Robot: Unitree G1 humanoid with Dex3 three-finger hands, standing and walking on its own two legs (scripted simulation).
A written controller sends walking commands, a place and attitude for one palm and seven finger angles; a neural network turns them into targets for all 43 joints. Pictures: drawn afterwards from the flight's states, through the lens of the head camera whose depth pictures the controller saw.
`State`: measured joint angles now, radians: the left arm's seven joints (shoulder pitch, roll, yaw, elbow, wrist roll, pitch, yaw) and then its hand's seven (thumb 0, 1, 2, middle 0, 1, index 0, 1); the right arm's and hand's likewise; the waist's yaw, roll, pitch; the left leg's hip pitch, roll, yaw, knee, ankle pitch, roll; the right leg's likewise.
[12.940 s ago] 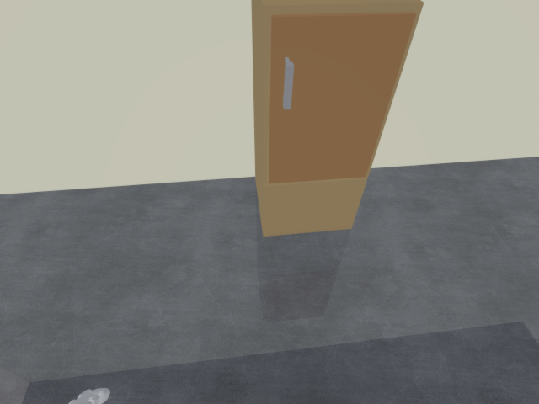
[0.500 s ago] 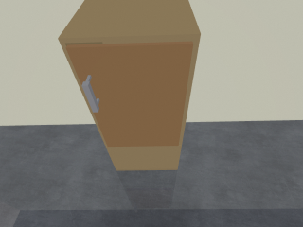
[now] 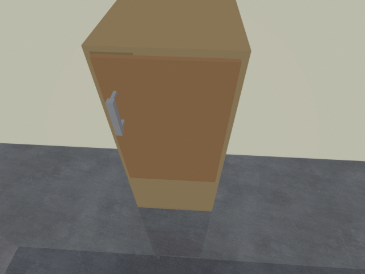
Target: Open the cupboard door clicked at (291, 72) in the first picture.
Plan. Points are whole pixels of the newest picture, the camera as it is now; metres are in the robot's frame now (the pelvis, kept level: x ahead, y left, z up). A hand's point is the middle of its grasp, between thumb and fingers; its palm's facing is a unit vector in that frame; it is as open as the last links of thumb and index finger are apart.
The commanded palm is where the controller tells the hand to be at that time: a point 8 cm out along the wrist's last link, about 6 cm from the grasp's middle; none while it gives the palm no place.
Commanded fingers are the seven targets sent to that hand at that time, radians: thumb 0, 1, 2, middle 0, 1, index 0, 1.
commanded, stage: look again from close up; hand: left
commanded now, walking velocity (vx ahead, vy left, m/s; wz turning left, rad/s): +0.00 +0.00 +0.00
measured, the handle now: (117, 113) +0.54 +0.25 +0.02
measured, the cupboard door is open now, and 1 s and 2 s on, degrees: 0 0 0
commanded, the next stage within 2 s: raise the hand with hooked fingers in 0.50 s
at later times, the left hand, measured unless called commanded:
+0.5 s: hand out of the picture +0.01 +0.23 -0.17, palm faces +0.00 -0.98 -0.21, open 7.3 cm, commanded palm none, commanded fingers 0.00 0.90 0.90 -0.20 -0.30 -0.20 -0.30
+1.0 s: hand (85, 264) +0.15 +0.22 -0.06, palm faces +0.02 -1.00 +0.01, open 8.4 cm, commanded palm +0.12 +0.29 -0.05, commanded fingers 0.00 0.41 0.69 -0.23 -0.62 -0.23 -0.62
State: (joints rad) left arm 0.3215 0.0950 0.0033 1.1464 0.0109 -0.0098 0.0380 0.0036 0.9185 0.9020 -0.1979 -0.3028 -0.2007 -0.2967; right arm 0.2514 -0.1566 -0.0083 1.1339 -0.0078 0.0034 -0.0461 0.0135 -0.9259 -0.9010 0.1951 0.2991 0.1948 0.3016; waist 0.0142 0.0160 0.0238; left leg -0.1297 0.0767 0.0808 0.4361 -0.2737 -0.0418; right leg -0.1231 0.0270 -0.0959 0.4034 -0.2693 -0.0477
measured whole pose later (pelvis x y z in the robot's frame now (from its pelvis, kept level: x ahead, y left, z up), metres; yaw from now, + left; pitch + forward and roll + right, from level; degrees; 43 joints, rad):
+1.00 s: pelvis -0.04 +0.02 -0.07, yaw +0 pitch +12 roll +1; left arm 0.37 0.22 0.24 0.25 -0.28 -0.51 -0.41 0.00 0.64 0.79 -0.22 -0.48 -0.22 -0.47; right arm 0.14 -0.30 -0.08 0.51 0.02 -0.27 -0.01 0.02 -0.91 -0.90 0.20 0.30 0.19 0.30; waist 0.01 -0.07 -0.13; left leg -0.72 0.03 0.06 0.99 -0.48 0.00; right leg -0.73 -0.04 -0.08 1.01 -0.49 -0.04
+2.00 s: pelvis -0.04 +0.05 -0.05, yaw +1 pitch +9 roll -3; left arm 0.06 0.38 0.37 0.29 -0.34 -0.22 -0.47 -0.01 -0.46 0.32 -0.29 -1.18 -0.30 -1.17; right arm 0.25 -0.26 0.07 0.52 0.04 -0.24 -0.07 0.01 -0.90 -0.90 0.20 0.30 0.20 0.30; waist 0.02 0.03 -0.08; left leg -0.65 0.02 0.03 0.93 -0.45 0.05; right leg -0.60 -0.03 -0.10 0.85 -0.41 0.01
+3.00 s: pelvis -0.05 +0.02 -0.04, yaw +1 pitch +8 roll -2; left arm -0.19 0.42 0.42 0.55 -0.34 -0.26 -0.52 -0.01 -0.50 0.30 -0.30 -1.20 -0.30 -1.20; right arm 0.27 -0.29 0.06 0.57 0.05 -0.19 -0.09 0.01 -0.90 -0.90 0.20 0.30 0.20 0.30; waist 0.00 0.03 -0.06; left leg -0.61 0.04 0.02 0.87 -0.40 0.01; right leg -0.58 -0.01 -0.11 0.82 -0.39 -0.03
